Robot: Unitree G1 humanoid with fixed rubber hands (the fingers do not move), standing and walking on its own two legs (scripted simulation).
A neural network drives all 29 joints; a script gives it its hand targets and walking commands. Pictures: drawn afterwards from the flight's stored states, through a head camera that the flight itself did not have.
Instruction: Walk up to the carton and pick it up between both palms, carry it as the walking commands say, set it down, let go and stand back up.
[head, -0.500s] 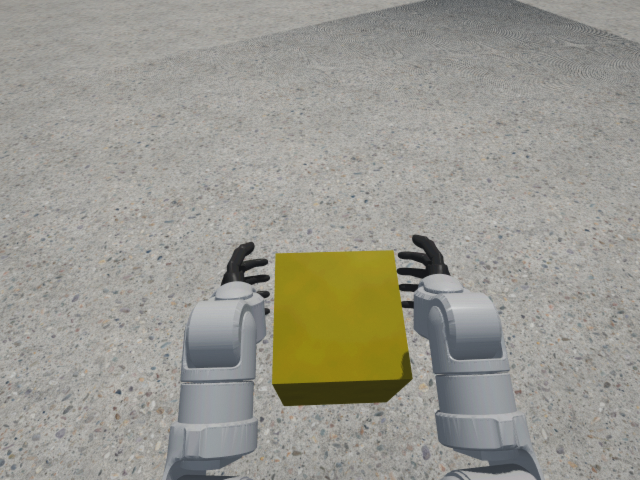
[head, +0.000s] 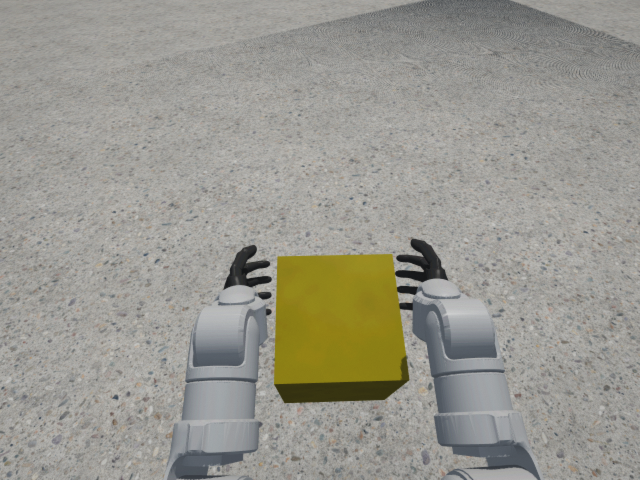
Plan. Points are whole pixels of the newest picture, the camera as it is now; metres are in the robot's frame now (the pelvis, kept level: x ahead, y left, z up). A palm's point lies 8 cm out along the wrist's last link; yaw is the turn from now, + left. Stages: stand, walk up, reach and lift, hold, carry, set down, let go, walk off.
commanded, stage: carry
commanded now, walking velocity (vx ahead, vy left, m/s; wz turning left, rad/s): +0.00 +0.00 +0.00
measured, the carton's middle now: (334, 333) +0.33 +0.00 -0.01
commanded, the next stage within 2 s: hold in 0.32 s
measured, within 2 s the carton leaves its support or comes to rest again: neither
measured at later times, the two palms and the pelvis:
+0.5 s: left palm (230, 348) +0.28 +0.13 +0.04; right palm (424, 331) +0.29 -0.11 +0.04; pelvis +0.00 +0.00 +0.01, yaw +2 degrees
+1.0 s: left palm (223, 339) +0.28 +0.13 +0.07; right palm (425, 324) +0.28 -0.11 +0.07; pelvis -0.03 +0.01 +0.01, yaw +0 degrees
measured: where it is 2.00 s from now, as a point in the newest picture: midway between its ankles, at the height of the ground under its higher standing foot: outside the picture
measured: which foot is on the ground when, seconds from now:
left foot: down 0.00-1.00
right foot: down 0.00-1.00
